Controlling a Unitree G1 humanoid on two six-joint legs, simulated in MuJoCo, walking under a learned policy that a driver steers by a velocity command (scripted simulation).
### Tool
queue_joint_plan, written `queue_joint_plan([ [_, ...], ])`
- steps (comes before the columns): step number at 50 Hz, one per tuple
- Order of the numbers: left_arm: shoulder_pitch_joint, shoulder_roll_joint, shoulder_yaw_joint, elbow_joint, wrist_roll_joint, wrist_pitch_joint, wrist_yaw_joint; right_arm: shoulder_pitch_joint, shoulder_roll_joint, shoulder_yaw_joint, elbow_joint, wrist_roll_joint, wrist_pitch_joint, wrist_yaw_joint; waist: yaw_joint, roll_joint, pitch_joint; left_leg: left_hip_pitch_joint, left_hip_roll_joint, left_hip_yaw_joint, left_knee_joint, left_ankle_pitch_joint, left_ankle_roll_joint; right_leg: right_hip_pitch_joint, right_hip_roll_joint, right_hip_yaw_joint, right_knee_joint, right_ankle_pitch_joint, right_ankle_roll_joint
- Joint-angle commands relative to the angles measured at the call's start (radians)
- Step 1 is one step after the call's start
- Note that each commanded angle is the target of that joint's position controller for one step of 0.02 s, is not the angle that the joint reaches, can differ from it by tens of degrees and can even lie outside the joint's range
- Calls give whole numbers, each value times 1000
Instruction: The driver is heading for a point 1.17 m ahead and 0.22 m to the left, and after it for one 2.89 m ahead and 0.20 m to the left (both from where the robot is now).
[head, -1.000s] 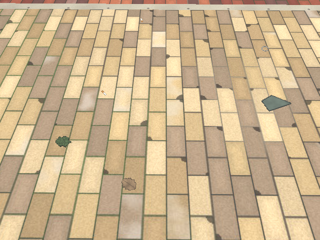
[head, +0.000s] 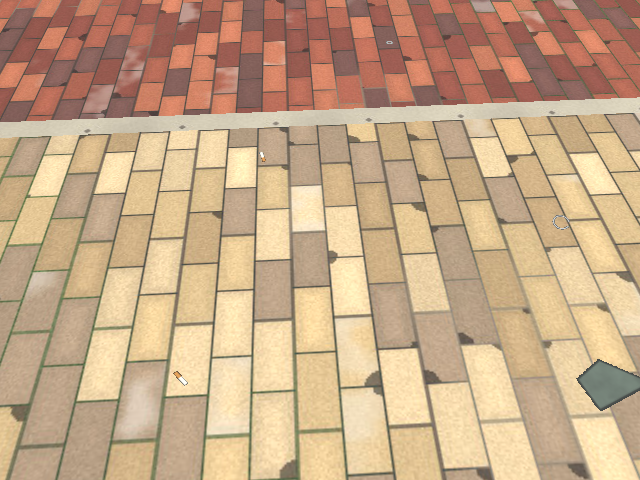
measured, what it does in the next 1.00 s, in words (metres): walks ahead, turning left: right foot, then left foot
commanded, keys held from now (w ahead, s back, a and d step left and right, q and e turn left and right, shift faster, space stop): shift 0.16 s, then q+shift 0.36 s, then w+q+shift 0.14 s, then w+shift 0.08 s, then w+e+shift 0.02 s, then e+shift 0.24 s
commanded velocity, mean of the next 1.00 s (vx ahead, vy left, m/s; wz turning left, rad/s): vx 0.35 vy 0.00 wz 0.34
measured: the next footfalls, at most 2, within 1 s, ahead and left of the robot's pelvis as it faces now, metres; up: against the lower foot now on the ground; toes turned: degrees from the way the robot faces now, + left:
right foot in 0.16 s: +0.39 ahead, -0.11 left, +0.00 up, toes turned +0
left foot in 0.70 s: +0.24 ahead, +0.11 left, +0.00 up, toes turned +28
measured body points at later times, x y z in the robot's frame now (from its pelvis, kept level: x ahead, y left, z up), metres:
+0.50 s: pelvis +0.24 -0.03 +0.00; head +0.28 -0.02 +0.45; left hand +0.32 +0.26 -0.12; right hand +0.40 -0.29 -0.12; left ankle +0.28 +0.12 -0.67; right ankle +0.35 -0.11 -0.74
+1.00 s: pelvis +0.37 +0.09 +0.00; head +0.39 +0.13 +0.45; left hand +0.48 +0.38 -0.12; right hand +0.45 -0.16 -0.12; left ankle +0.21 +0.09 -0.74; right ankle +0.61 +0.04 -0.68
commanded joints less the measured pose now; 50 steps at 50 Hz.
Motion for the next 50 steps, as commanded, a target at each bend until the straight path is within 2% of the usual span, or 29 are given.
queue_joint_plan([
  [1,-84,-1,-9,-56,4,-31,-22,-44,-147,-12,-79,15,-27,-26,17,22,141,-341,177,-61,-183,462,117,346,92,-107,-316,277,23],
  [3,-146,14,-5,-88,-6,-33,-38,5,-180,-17,-56,23,-7,-39,-1,66,141,-167,221,-82,-148,471,102,331,119,-84,-459,308,16],
  [5,-117,67,15,-91,0,-30,-48,17,-189,-21,-44,11,21,-47,28,111,104,8,254,-101,-47,603,73,342,161,-74,-521,233,-8],
  [6,-35,100,30,-68,5,-30,-48,-1,-197,-25,-49,1,33,-49,73,136,49,72,260,-110,42,734,56,406,189,-74,-508,175,-23],
  [7,133,136,50,-16,6,-32,-48,-51,-201,-27,-62,-10,48,-49,163,146,-34,105,240,-95,210,850,31,538,210,-75,-506,150,-46],
  [8,280,175,61,28,12,-29,-42,-82,-196,-25,-82,-17,55,-46,232,115,-124,38,184,-61,456,748,-13,724,139,-36,-512,388,-67],
  [9,348,241,60,40,60,-25,-37,77,-56,9,-81,-35,50,-35,153,-144,-310,-278,54,-57,897,121,-57,1114,-139,218,-354,884,-198],
  [10,367,185,45,40,64,-25,-47,288,20,38,-19,16,36,-17,112,-305,-552,-478,-50,-248,1185,-400,-72,1340,-327,586,-434,869,-363],
  [11,285,148,44,-4,40,-8,-45,211,-113,5,-26,30,37,-15,132,-130,-540,-484,28,-301,1226,-351,-70,1206,-282,521,-490,634,-320],
  [12,151,121,34,-37,21,4,-31,16,-163,-16,-104,39,49,-27,117,-35,-356,-545,82,-219,1171,-276,-83,1012,-243,376,-536,471,-267],
  [13,83,91,23,-31,12,12,-18,-93,-170,-29,-134,32,66,-42,90,59,-212,-551,123,-177,1103,-231,-96,819,-191,266,-602,385,-223],
  [16,16,96,28,-18,40,18,-4,-43,-110,-45,-151,28,134,-63,11,-41,-93,-403,171,-124,999,-160,-115,499,-121,69,-717,202,-192],
  [18,3,118,39,-12,42,21,8,-62,-92,-51,-187,25,152,-73,1,-47,-70,-436,188,-106,929,-140,-120,472,-129,8,-756,134,-209],
  [24,-37,172,67,-19,21,63,56,-198,-132,-79,-284,16,171,-59,30,-54,-83,-487,226,-65,725,32,-111,565,-179,-86,-804,-149,-199],
  [26,-52,183,72,-19,14,80,58,-229,-135,-84,-305,16,174,-48,37,-55,-78,-452,213,-30,637,42,-97,592,-182,-130,-795,-171,-180],
  [28,-43,223,89,-15,-12,83,45,-224,-153,-95,-313,24,174,-31,32,-85,-106,-397,204,6,565,-2,-60,626,-208,-116,-834,-410,-150],
  [31,-84,239,103,-20,-41,81,32,-173,-179,-113,-291,36,174,-8,-18,-112,-81,-296,183,78,450,-94,17,639,-219,-108,-866,-677,-83],
  [33,-151,195,97,-33,-49,86,28,-37,-156,-118,-215,40,170,-10,-89,-31,-27,-157,145,147,283,-90,72,573,-157,-187,-727,-738,-30],
  [34,-158,136,85,-30,-39,89,24,82,-152,-124,-142,37,156,-16,-117,113,23,-52,110,114,170,-132,107,473,-73,-247,-492,-728,-5],
  [35,-208,63,64,-48,-31,88,6,158,-170,-123,-124,14,130,-19,-133,326,118,46,270,-215,97,-240,185,156,14,-271,-37,-704,30],
  [36,-156,-2,42,-92,-30,58,-16,66,-220,-95,-201,9,75,-10,-2,375,121,107,386,-615,35,-199,278,-158,140,-127,215,-662,48],
  [37,-242,71,50,-131,-49,24,-39,13,-241,-110,-237,4,37,5,-27,275,99,111,472,-773,-152,-384,318,-262,124,-9,221,-549,26],
  [38,-259,135,65,-124,-58,1,-50,-39,-227,-102,-251,10,17,1,-7,188,116,121,488,-717,-177,-389,281,-295,77,10,185,-407,10],
  [39,-223,148,72,-86,-42,-2,-49,-66,-212,-93,-253,10,19,-7,15,144,106,113,463,-608,-144,-263,236,-243,52,6,148,-313,16],
  [41,-179,146,79,-36,-13,9,-50,-97,-167,-70,-258,1,27,-28,37,145,85,77,380,-357,-113,204,149,-95,51,-22,41,-181,45],
  [43,-177,87,68,-17,-16,24,-59,-44,-155,-65,-237,-13,29,-51,23,125,52,92,327,-170,-76,572,71,-3,86,-56,-18,-84,53],
  [45,-206,37,53,-23,-36,33,-69,-42,-152,-63,-238,-25,35,-72,8,111,71,28,270,-21,-89,653,-4,101,139,-72,-162,10,42],
  [47,-260,13,46,-46,-36,37,-80,-37,-160,-63,-239,-28,38,-91,-17,134,89,-23,247,67,-97,657,-46,201,175,-113,-307,117,38],
  [50,-266,46,57,-80,-25,43,-99,-48,-191,-72,-243,-9,50,-116,-12,173,76,19,273,107,-12,802,-47,255,195,-168,-375,104,31],
])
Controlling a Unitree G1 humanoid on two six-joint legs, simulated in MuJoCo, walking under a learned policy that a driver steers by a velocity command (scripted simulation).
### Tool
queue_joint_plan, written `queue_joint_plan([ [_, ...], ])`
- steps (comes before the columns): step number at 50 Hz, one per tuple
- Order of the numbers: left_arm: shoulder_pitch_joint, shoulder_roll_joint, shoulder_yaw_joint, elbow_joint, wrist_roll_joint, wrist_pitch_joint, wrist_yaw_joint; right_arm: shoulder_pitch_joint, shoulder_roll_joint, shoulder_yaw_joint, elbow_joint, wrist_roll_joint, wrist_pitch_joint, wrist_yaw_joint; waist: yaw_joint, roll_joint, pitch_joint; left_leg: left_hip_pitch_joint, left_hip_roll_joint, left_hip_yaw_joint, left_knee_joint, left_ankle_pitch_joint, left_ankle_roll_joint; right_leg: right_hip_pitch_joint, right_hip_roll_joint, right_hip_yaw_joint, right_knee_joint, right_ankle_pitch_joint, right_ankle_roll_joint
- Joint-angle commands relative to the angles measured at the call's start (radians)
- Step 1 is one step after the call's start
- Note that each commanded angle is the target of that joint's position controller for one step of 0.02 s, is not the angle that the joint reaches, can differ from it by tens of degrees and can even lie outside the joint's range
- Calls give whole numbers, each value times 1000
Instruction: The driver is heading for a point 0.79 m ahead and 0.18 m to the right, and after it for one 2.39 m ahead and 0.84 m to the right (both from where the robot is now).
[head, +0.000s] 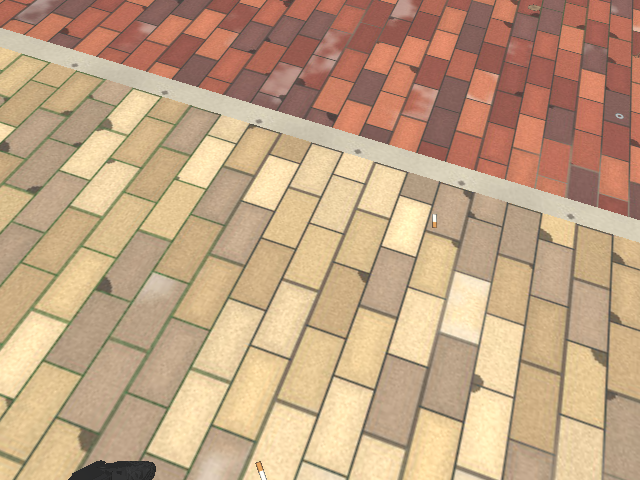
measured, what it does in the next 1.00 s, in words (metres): walks ahead, turning right: right foot, then left foot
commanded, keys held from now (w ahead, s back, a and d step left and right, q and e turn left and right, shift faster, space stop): e+shift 0.36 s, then w+e+shift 0.04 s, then w+shift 0.52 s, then w+q+shift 0.08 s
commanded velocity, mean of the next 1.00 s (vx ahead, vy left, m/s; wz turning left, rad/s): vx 0.48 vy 0.00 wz -0.47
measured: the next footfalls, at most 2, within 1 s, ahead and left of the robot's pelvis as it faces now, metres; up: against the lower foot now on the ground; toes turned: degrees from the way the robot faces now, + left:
right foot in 0.10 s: +0.24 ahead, -0.07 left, +0.00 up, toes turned -6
left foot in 0.56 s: +0.32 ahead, +0.12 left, +0.00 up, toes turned -34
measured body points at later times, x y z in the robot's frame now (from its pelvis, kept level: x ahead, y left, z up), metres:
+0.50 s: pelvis +0.17 +0.03 -0.01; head +0.20 +0.02 +0.44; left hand +0.44 +0.24 -0.09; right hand +0.23 -0.28 -0.09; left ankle +0.30 +0.15 -0.71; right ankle +0.20 -0.07 -0.74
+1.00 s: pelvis +0.37 -0.06 +0.00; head +0.41 -0.04 +0.45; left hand +0.70 -0.02 -0.08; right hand +0.17 -0.21 -0.11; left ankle +0.28 +0.14 -0.74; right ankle +0.43 -0.31 -0.68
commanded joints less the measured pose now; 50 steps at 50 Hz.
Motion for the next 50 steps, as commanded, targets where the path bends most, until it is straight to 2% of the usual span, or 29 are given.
queue_joint_plan([
  [1,-156,48,8,-125,4,-15,-22,-9,-219,-59,-60,14,5,-35,-3,190,-1,-76,189,61,83,996,-33,128,63,-92,-56,-12,-14],
  [3,-11,91,28,-104,3,-13,-26,-61,-239,-70,-89,19,22,-52,63,223,-63,-59,206,63,257,1217,-45,226,108,-121,-48,-129,-44],
  [4,129,142,48,-76,2,-10,-21,-105,-256,-78,-110,16,26,-54,128,227,-124,-84,209,47,417,1261,-53,349,120,-93,-75,-155,-77],
  [5,297,191,69,-43,7,-11,0,-180,-267,-81,-140,19,18,-45,220,179,-188,-185,163,46,673,1106,-81,552,107,-21,-208,-42,-121],
  [6,314,224,68,-44,15,-6,36,-168,-149,-48,-159,-17,-4,-9,169,-60,-223,-457,38,18,986,137,-110,775,-42,183,-168,267,-176],
  [7,270,309,77,-95,65,-14,39,15,-77,-23,-185,-13,-24,16,54,-201,-414,-790,-137,-185,1368,-341,-170,1067,-318,752,-143,438,-457],
  [8,239,275,81,-129,55,0,48,-17,-183,-35,-189,9,-43,39,114,-76,-522,-824,-82,-333,1405,-225,-117,1052,-316,812,-287,69,-465],
  [9,166,210,66,-163,27,7,57,-132,-224,-45,-225,26,-44,43,107,21,-365,-859,-52,-312,1329,-131,-89,891,-260,716,-348,-169,-409],
  [10,102,167,50,-176,3,15,62,-178,-225,-48,-229,11,-34,35,56,157,-228,-836,-14,-287,1233,-70,-88,691,-203,642,-401,-307,-346],
  [11,71,147,44,-193,-3,19,65,-190,-229,-51,-238,-1,-17,26,28,155,-165,-787,5,-284,1140,-41,-93,543,-164,604,-424,-340,-323],
  [13,56,151,50,-210,11,26,71,-190,-210,-53,-256,-8,11,20,-2,77,-95,-690,24,-265,970,-21,-98,355,-72,510,-438,-292,-282],
  [15,83,179,64,-212,18,35,83,-207,-163,-40,-264,-19,14,8,8,50,-114,-645,0,-228,817,-5,-120,298,-31,446,-383,-68,-263],
  [17,113,208,75,-214,12,55,98,-230,-145,-33,-271,-16,19,2,21,18,-182,-624,-24,-234,729,47,-142,327,-22,456,-346,-62,-241],
  [18,110,211,77,-221,3,67,105,-240,-149,-34,-271,-9,25,2,28,-4,-200,-618,-31,-242,689,85,-147,337,-14,466,-340,-151,-219],
  [20,91,208,73,-244,-16,79,117,-269,-161,-36,-276,6,28,14,46,-67,-219,-589,-36,-239,598,138,-145,317,3,514,-376,-573,-187],
  [22,106,204,65,-252,-12,78,116,-277,-173,-37,-275,18,14,31,68,-149,-228,-558,-33,-216,522,130,-137,338,-28,551,-378,-716,-178],
  [24,151,182,52,-244,-1,74,109,-275,-174,-37,-274,24,-9,45,84,-158,-224,-484,-33,-185,451,92,-117,341,-53,560,-347,-763,-173],
  [25,158,168,43,-241,5,71,104,-247,-170,-38,-267,25,-20,50,71,-158,-213,-431,-33,-165,422,66,-100,326,-61,556,-332,-792,-168],
  [27,123,122,20,-249,14,61,94,-89,-166,-50,-217,30,-40,52,-20,-132,-163,-223,4,-148,251,76,-41,191,-34,502,-236,-846,-130],
  [28,113,49,0,-256,14,54,93,9,-212,-64,-188,19,-48,48,-47,25,-127,-124,147,-371,98,-132,7,62,61,382,62,-803,-74],
  [29,112,1,-16,-292,-7,28,92,0,-293,-75,-202,-11,-51,57,1,239,-30,-84,309,-750,-51,-427,93,-183,163,263,283,-684,-55],
  [30,98,48,-7,-310,-25,0,88,-43,-325,-93,-210,-19,-65,63,36,290,65,-136,390,-986,-134,-606,180,-349,98,313,416,-601,-74],
  [31,98,105,4,-290,-22,-13,85,-70,-279,-84,-218,9,-72,60,41,207,103,-139,383,-912,-116,-538,180,-388,65,329,459,-488,-72],
  [32,113,125,11,-262,-2,-15,83,-74,-239,-73,-219,23,-67,60,45,147,74,-135,329,-776,-77,-416,143,-350,48,302,463,-403,-59],
  [33,118,122,13,-249,15,-15,84,-78,-229,-65,-221,26,-61,62,51,134,46,-157,276,-674,-73,-334,112,-295,34,260,453,-352,-45],
  [35,98,104,12,-241,23,-15,81,-49,-214,-50,-202,18,-60,62,41,168,33,-222,222,-555,-104,-232,99,-219,3,172,462,-242,-12],
  [42,-38,55,3,-260,6,-26,67,130,-187,-20,-99,24,-50,55,-46,219,45,-87,223,-396,-146,30,112,-251,-45,96,283,-80,27],
  [47,-184,20,-12,-295,-9,-49,26,203,-174,-2,-35,34,-33,52,-107,212,114,-18,242,-338,-152,166,123,-198,-38,44,51,-78,26],
  [50,-229,19,-15,-320,-13,-74,-1,196,-194,-5,-10,46,-12,42,-90,221,145,-31,262,-347,-128,293,146,-80,-4,37,-66,-153,24],
])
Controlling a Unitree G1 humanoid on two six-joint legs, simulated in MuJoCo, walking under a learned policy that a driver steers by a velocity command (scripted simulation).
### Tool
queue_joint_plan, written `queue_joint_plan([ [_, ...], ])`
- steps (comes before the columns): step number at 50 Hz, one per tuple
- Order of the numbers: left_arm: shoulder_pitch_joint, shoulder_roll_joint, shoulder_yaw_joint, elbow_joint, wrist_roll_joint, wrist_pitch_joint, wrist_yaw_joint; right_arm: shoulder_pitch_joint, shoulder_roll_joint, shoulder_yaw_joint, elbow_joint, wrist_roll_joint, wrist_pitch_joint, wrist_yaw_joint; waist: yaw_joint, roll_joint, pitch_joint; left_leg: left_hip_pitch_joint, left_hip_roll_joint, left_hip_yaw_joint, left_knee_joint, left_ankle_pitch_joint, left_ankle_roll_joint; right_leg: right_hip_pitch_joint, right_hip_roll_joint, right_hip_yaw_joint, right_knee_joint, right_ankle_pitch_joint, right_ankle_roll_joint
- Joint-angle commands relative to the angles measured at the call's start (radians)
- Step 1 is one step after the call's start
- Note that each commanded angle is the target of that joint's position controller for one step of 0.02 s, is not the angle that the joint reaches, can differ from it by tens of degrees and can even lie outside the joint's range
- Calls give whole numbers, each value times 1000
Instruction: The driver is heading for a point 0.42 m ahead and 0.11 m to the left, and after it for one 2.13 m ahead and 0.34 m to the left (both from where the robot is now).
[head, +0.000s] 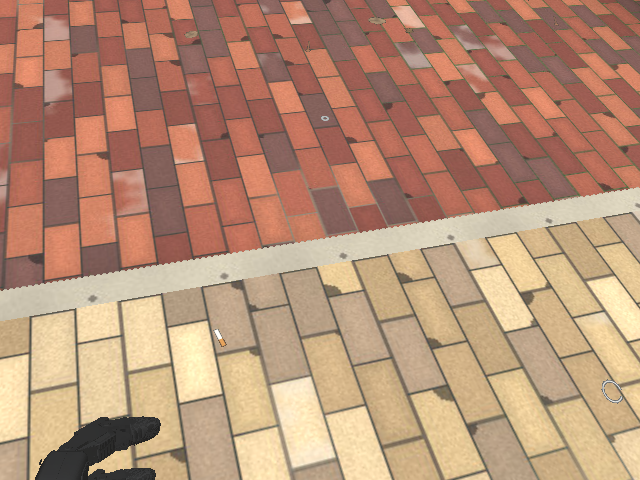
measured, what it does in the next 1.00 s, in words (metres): walks ahead: right foot, then left foot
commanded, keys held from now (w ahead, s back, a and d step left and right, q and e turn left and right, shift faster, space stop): w+q+shift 0.42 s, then w+shift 0.12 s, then w+e+shift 0.46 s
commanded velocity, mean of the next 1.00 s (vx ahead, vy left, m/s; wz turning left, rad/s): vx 0.98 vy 0.00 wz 0.19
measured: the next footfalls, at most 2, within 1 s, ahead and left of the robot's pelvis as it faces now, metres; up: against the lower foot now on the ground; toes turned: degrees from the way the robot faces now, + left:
right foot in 0.10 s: +0.25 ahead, -0.17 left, +0.00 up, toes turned +4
left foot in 0.54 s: +0.61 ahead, +0.18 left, +0.00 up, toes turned +27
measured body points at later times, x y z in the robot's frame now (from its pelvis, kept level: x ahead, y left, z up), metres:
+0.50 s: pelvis +0.40 +0.01 -0.04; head +0.42 +0.05 +0.41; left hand +0.30 +0.28 -0.18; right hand +0.71 -0.13 -0.08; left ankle +0.57 +0.17 -0.71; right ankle +0.22 -0.18 -0.73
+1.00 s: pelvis +0.83 +0.18 -0.03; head +0.82 +0.18 +0.42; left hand +0.90 +0.47 -0.13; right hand +0.92 -0.07 -0.15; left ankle +0.59 +0.17 -0.70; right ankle +0.99 +0.15 -0.71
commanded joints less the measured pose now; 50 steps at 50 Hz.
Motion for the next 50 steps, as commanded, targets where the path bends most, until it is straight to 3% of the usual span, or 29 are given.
queue_joint_plan([
  [1,-249,33,-2,-147,-4,-50,-25,3,-203,-49,-16,14,13,-15,32,198,211,-87,194,-165,-44,379,180,7,50,-33,-133,-78,-5],
  [3,-119,103,25,-128,-8,-52,-12,-40,-239,-58,-14,6,18,-18,134,232,104,-132,193,-138,105,825,160,303,101,-57,-157,-140,-37],
  [4,102,159,53,-76,-15,-45,9,-82,-245,-57,-22,-5,17,-18,263,223,-31,-236,147,-85,337,975,131,605,104,-57,-141,-148,-69],
  [5,388,217,72,-20,-12,-31,37,-134,-234,-52,-61,-30,5,-15,402,176,-229,-527,103,-92,668,752,101,1046,-67,104,-55,-234,-110],
  [6,491,330,89,18,16,-26,36,8,-36,-5,-104,-15,-27,-3,302,-240,-509,-862,-52,-78,1055,-72,57,1421,-377,626,-162,-655,-241],
  [7,501,235,70,22,34,-26,39,-60,-128,-26,-104,60,-50,-7,339,-327,-509,-944,-41,-141,1195,-93,61,1326,-398,852,-396,-900,-242],
  [8,438,178,53,45,26,-26,49,-217,-187,-49,-138,80,-47,-12,344,-274,-247,-1053,4,-80,1254,-21,61,1167,-361,682,-417,-789,-188],
  [10,327,103,30,76,43,-22,50,-318,-155,-51,-148,25,-30,-11,271,-70,-33,-983,77,-40,1212,96,63,830,-289,397,-429,-469,-155],
  [11,273,60,19,88,62,-26,49,-276,-115,-52,-148,28,-8,0,203,-118,4,-912,106,-55,1192,133,60,708,-262,299,-450,-394,-152],
  [13,187,7,12,113,44,-26,42,-265,-54,-47,-156,47,41,15,142,-125,89,-885,138,-49,1173,101,58,572,-241,123,-502,-272,-127],
  [17,91,67,25,113,50,-38,54,-337,-82,-50,-214,18,67,25,77,-63,188,-877,132,-16,1020,306,34,427,-186,-127,-573,-75,-112],
  [20,140,141,41,124,39,-41,68,-449,-117,-51,-241,12,56,52,117,39,210,-818,98,76,776,480,69,505,-162,-244,-604,-6,-88],
  [23,241,237,57,147,30,-26,70,-520,-145,-60,-275,15,40,76,130,34,179,-699,-7,187,620,459,123,677,-202,-268,-518,504,-87],
  [25,253,304,69,153,28,3,72,-393,-217,-93,-263,30,47,75,30,-64,77,-545,-97,222,610,273,169,798,-236,-256,-270,956,-100],
  [26,228,313,69,148,28,13,70,-196,-283,-129,-211,30,58,65,-72,-87,-24,-306,-131,215,575,233,200,755,-235,-233,-46,1030,-105],
  [27,204,287,57,150,22,10,71,-4,-351,-165,-151,30,73,44,-170,-31,-89,10,-135,158,481,274,216,566,-173,-234,284,854,-74],
  [28,397,43,-7,133,42,-8,54,-88,-421,-158,-131,13,63,32,68,409,-86,257,80,-290,416,106,317,118,40,-177,786,-525,-28],
  [29,419,65,-27,127,-15,-53,46,-79,-332,-128,-181,-4,39,42,56,349,-348,316,241,-747,155,-276,391,43,84,97,914,-580,-71],
  [30,240,170,3,108,-59,-65,48,-100,-262,-114,-181,-16,19,49,1,162,-179,168,253,-707,46,-259,323,-4,44,114,896,-494,-101],
  [31,163,140,-6,76,-67,-67,53,-144,-264,-113,-166,-17,-1,55,36,34,-45,6,252,-619,31,-196,298,-23,12,129,826,-430,-114],
  [32,145,108,-13,86,-47,-57,60,-218,-227,-104,-165,-26,-17,56,79,-49,20,-134,231,-501,43,-120,266,6,-34,149,763,-364,-115],
  [34,258,99,-2,131,-37,-10,55,-307,-156,-84,-169,-50,-41,52,164,6,48,-300,173,-300,39,-16,202,114,-96,185,684,-246,-100],
  [37,256,73,0,152,-29,42,54,-290,-150,-87,-128,-31,-56,39,169,24,114,-344,130,-73,-22,196,125,59,-120,178,571,-141,-64],
  [41,114,57,-5,113,-17,36,41,-251,-156,-91,-100,-43,-65,9,121,54,178,-293,62,169,-79,474,40,-34,-75,96,324,116,-50],
  [43,13,66,-5,79,-5,14,19,-231,-155,-85,-88,-40,-71,-10,93,4,216,-269,43,248,-106,529,7,-16,-42,19,114,253,-57],
  [45,-13,45,-6,63,2,-2,-4,-188,-190,-93,-67,-44,-69,-27,92,14,184,-227,49,292,-103,675,-21,96,8,-74,21,311,-70],
  [47,280,137,45,132,-4,-2,-5,-326,-254,-104,-118,-58,-56,-35,253,118,15,-182,65,323,118,1286,-37,374,106,-163,205,256,-107],
  [49,613,233,97,203,-5,53,28,-511,-308,-121,-173,-6,-44,-37,464,201,-65,-348,114,307,515,1718,-17,742,153,-194,384,-16,-153],
  [50,903,284,125,280,12,84,50,-669,-312,-120,-202,19,-65,-16,638,109,-81,-561,77,265,966,1453,-18,1003,91,-94,304,-37,-220],
])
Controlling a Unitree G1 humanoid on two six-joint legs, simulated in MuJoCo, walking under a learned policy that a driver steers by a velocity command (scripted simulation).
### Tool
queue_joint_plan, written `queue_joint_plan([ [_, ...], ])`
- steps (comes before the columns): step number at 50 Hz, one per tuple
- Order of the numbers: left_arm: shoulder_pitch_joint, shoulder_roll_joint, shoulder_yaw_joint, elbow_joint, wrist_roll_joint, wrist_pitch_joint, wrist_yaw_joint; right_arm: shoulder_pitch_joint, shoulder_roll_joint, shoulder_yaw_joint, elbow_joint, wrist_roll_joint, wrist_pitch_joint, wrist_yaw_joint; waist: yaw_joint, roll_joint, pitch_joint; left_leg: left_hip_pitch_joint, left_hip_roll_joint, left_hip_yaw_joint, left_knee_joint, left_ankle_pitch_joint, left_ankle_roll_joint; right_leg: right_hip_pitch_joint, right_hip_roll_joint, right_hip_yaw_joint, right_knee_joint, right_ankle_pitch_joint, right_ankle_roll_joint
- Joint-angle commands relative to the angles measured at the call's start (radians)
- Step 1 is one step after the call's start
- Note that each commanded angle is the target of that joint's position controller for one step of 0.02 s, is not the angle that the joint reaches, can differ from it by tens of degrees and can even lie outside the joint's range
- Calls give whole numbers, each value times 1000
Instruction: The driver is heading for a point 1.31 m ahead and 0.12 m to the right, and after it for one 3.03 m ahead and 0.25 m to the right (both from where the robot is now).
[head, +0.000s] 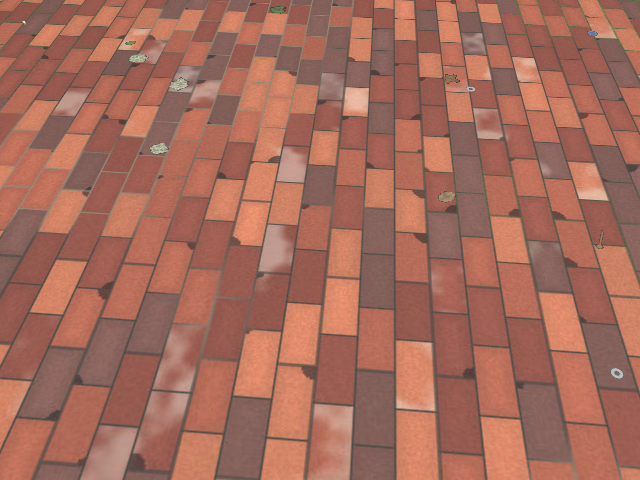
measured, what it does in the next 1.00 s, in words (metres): goes down: left foot 0.12 m lower, then right foot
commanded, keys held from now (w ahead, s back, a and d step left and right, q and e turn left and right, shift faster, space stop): w+e+shift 0.22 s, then w+shift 0.32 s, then w+q+shift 0.46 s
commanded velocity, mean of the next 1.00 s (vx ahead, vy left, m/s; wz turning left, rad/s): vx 1.00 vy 0.00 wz -0.13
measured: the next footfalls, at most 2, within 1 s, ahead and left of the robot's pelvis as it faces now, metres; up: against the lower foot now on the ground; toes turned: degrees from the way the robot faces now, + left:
left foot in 0.44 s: +0.60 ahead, +0.12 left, -0.12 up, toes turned -27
right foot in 0.82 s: +0.86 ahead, -0.24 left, -0.12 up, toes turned -11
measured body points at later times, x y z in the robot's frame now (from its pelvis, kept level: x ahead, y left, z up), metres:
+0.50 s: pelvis +0.46 +0.03 -0.11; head +0.46 +0.03 +0.34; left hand +0.59 +0.28 -0.23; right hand +0.55 -0.27 -0.18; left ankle +0.56 +0.13 -0.83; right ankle +0.21 -0.05 -0.62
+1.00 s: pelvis +0.86 -0.10 -0.09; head +0.87 -0.10 +0.36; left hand +1.00 +0.16 -0.20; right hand +0.94 -0.39 -0.20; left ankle +0.86 +0.02 -0.72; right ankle +0.82 -0.23 -0.83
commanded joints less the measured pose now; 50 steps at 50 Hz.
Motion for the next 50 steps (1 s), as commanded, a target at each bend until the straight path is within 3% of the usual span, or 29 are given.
queue_joint_plan([
  [1,816,164,88,196,25,66,34,-573,-111,-23,-219,64,-70,39,515,-246,-15,-894,-73,-51,1324,272,-45,911,-17,64,-152,31,-155],
  [2,495,72,10,126,61,5,5,-323,75,27,-282,68,-89,49,123,-428,38,-1163,-80,-332,1405,-216,-16,796,-24,475,-236,0,-213],
  [3,350,11,-13,29,32,-12,-16,-222,45,46,-285,18,-94,44,28,-222,-68,-1045,-50,-436,1346,-272,35,663,-78,643,-267,-47,-260],
  [5,181,74,12,-60,16,-47,-13,-278,-60,17,-347,39,-92,48,-83,168,-7,-1028,1,-453,992,-43,73,389,-183,936,-563,-538,-289],
  [6,87,122,22,-96,17,-57,-3,-265,-69,16,-345,39,-66,37,-124,144,36,-985,26,-458,940,-16,39,226,-202,960,-517,-492,-308],
  [8,63,109,17,-130,13,-67,25,-309,-113,8,-357,8,-29,20,-96,221,56,-931,85,-475,691,-6,-10,75,-145,856,-475,-408,-266],
  [10,96,116,26,-120,17,-43,67,-370,-81,16,-377,-25,-30,23,-41,139,-18,-719,72,-401,498,253,-27,-16,-47,670,-415,-242,-226],
  [12,210,50,10,-43,-21,-29,103,-448,-91,14,-383,-49,-37,48,40,83,-23,-762,68,-424,193,681,-4,73,63,516,-284,-448,-156],
  [14,272,49,9,-3,-21,2,108,-524,2,39,-390,-30,-39,77,117,25,-57,-584,6,-341,31,812,-12,84,73,462,-267,-538,-93],
  [16,303,30,6,34,-9,13,107,-556,-7,23,-406,6,-37,88,138,-66,-40,-569,20,-363,-36,771,-16,179,59,481,-221,-574,-69],
  [19,279,34,21,37,-13,22,104,-481,-85,-23,-366,36,-47,64,105,-81,-4,-613,110,-401,-227,751,-18,455,44,499,-54,-436,-30],
  [21,169,74,27,6,13,19,78,-102,-159,-71,-257,40,-55,56,-95,-64,-143,-252,130,-362,-174,674,-10,396,51,425,316,-117,0],
  [22,114,1,5,-19,30,1,58,161,-156,-71,-170,34,-51,66,-197,14,-213,87,202,-434,-10,567,9,77,82,386,674,-411,23],
  [23,240,-121,-28,-31,29,-31,55,246,-162,-61,-124,2,-41,73,-135,389,-222,302,219,-544,208,630,28,-305,151,411,1007,-798,37],
  [24,386,-76,-43,-58,-61,-58,59,221,-275,-85,-110,11,-36,79,-66,648,-311,363,443,-1017,-31,110,259,-514,114,358,1108,-754,61],
  [25,235,-15,-38,-75,-83,-64,62,186,-204,-80,-100,7,-20,65,-103,417,-245,276,478,-1214,-245,-413,321,-618,14,281,995,-589,46],
  [26,32,42,-24,-100,-43,-61,74,115,-89,-43,-109,-17,-20,60,-126,79,-107,44,420,-1138,-319,-367,279,-520,-11,237,918,-485,35],
  [27,-45,35,-18,-124,-14,-66,75,24,-88,-30,-105,-19,-45,59,-71,27,-33,-126,408,-1094,-289,-211,275,-456,-43,303,767,-392,25],
  [29,-70,5,-20,-143,43,-60,64,-49,-44,-7,-75,7,-54,62,24,41,44,-411,268,-869,-278,-11,239,-298,-121,287,485,-353,55],
  [32,-144,-15,-40,-197,69,-66,56,-49,-83,-13,-63,16,-26,35,23,127,55,-566,168,-689,-325,284,231,-128,-122,198,129,-169,129],
  [35,-266,-27,-52,-229,38,-72,30,37,-149,-32,-49,44,-24,16,-26,90,42,-677,163,-608,-417,308,225,211,-30,130,-184,-18,161],
  [38,-286,39,-22,-237,12,-83,30,121,-108,-15,-13,60,-6,12,-23,100,26,-472,189,-617,-331,461,189,280,2,149,-343,-27,145],
  [40,-124,101,18,-208,17,-90,38,129,-133,-15,-7,41,15,16,83,127,-122,-415,138,-559,-43,824,132,516,30,119,-342,-121,91],
  [41,113,134,34,-164,14,-88,49,58,-146,-14,-41,20,18,22,211,149,-253,-597,99,-540,233,760,94,828,-67,196,-279,-187,50],
  [42,304,227,54,-129,30,-75,57,153,-26,16,-66,16,4,27,195,-90,-475,-874,4,-473,634,267,52,1208,-347,600,-303,-469,-72],
  [43,308,201,48,-106,23,-76,40,198,-10,35,-82,64,-3,24,165,-314,-552,-1032,22,-462,841,-81,52,1228,-470,959,-492,-748,-134],
  [45,189,87,25,-88,23,-60,55,-24,-99,6,-119,72,9,12,160,-125,-160,-1178,120,-385,879,48,55,922,-389,688,-555,-627,-69],
  [47,90,24,8,-64,58,-61,48,-90,-60,0,-144,38,30,23,68,-37,-21,-1079,180,-381,823,94,59,637,-328,485,-620,-405,-53],
  [50,-26,-8,5,-42,36,-62,39,-112,-3,9,-187,59,81,38,-20,-63,67,-1055,242,-379,774,74,45,446,-318,258,-699,-251,-15],
])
